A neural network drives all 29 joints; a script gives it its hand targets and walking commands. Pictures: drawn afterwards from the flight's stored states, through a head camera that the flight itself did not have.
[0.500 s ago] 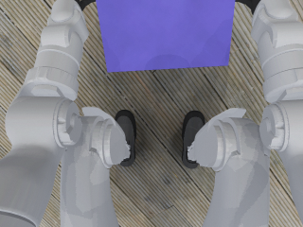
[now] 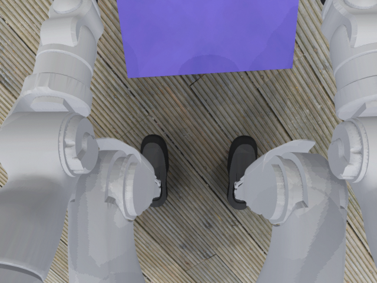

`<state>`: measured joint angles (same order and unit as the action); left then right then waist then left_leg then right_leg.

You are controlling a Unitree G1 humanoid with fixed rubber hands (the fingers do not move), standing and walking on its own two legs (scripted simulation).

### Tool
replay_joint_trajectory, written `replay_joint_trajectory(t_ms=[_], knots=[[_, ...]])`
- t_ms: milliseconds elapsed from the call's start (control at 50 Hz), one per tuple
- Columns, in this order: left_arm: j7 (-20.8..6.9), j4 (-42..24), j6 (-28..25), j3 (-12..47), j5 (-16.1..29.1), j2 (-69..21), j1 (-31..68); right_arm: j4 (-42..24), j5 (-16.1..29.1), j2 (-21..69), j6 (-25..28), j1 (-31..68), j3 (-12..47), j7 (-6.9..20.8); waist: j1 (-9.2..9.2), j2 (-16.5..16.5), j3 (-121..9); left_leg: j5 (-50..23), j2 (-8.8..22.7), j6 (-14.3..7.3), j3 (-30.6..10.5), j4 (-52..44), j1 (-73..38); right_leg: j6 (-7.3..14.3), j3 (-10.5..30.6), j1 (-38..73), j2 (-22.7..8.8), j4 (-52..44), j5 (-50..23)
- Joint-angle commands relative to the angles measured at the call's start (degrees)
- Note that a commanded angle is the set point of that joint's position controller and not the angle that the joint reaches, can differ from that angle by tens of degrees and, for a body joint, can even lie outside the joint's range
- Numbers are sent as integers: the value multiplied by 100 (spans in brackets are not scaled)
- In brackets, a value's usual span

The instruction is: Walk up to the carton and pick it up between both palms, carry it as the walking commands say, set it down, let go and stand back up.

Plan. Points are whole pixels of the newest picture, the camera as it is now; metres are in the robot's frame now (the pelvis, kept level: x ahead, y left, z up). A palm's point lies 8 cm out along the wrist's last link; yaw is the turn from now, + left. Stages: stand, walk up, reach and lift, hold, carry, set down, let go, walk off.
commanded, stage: set down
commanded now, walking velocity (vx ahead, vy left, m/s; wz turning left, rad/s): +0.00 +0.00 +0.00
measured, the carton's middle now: out of the picture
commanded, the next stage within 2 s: none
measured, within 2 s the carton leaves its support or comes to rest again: neither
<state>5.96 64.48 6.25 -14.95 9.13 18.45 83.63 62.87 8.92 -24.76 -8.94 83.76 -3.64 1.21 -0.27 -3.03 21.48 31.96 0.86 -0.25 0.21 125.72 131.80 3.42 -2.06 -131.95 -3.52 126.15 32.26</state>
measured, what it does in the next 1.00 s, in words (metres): stands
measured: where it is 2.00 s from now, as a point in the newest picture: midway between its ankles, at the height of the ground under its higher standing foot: (197, 183)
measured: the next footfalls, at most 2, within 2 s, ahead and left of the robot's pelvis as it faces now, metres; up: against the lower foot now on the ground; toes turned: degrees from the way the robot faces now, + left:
none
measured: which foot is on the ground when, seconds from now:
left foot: down 0.00-1.00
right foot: down 0.00-1.00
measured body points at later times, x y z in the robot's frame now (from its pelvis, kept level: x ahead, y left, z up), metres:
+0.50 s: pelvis +0.00 +0.00 -0.01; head +0.38 -0.02 +0.23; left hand +0.55 +0.18 -0.20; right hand +0.55 -0.20 -0.21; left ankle +0.11 +0.12 -0.33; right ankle +0.11 -0.11 -0.33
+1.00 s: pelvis +0.00 +0.00 -0.01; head +0.38 -0.02 +0.22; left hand +0.54 +0.19 -0.21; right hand +0.54 -0.21 -0.21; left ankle +0.11 +0.12 -0.33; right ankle +0.11 -0.11 -0.33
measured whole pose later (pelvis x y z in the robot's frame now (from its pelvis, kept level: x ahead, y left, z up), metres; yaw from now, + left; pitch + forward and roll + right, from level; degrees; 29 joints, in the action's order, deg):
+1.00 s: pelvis +0.00 +0.00 -0.01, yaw +0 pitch +37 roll +1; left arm 7.4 70.2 1.6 -10.3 11.6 20.4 84.3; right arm 68.2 12.6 -26.7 -2.4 84.8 -0.2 -1.1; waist -0.3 -2.9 22.9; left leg 31.2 0.4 0.4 -0.1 126.8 132.8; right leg 3.2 -2.0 -132.9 -3.5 127.3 31.6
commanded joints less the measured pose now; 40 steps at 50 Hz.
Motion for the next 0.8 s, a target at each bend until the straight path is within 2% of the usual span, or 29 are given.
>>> replay_joint_trajectory(t_ms=[0,300,460,540,580,660,700,780], knots=[[-1377,-455,-101,1205,5,-4634,1560,-714,139,4491,239,2054,1140,1385,-12,579,-5364,-1931,-579,-107,227,-539,-2235,-192,386,2856,613,-803,-2178],[-1388,-366,-106,1133,-50,-4526,1546,-624,37,4410,231,1970,989,1417,34,549,-5250,-1898,-554,-63,230,-454,-2240,-189,390,2756,592,-743,-2094],[-1185,-307,-223,1049,-75,-3826,1466,-453,-6,3701,347,1855,819,1216,57,534,-5356,-1928,-503,2,229,-432,-2387,-235,376,2881,547,-737,-2129],[-969,-184,-343,923,-61,-3080,1246,-339,18,2954,474,1706,704,974,20,536,-5454,-1969,-463,43,223,-435,-2536,-285,387,3041,508,-731,-2158],[-794,-98,-436,840,-6,-2400,1134,-277,69,2333,558,1578,634,779,-7,579,-5544,-1978,-423,73,216,-431,-2611,-321,402,3202,470,-743,-2190],[-231,22,-683,553,121,-529,656,-217,218,294,778,1341,466,157,-115,606,-5868,-2069,-355,145,191,-447,-2768,-410,465,3588,379,-754,-2319],[-20,130,-709,537,227,-85,626,113,290,-159,811,1312,466,-71,-100,626,-6102,-2090,-325,156,151,-423,-2804,-430,528,3667,350,-742,-2344],[225,49,-759,478,391,402,652,216,384,-749,886,1421,302,-309,-77,555,-6514,-2255,-296,178,126,-427,-2966,-420,601,3667,330,-731,-2463]])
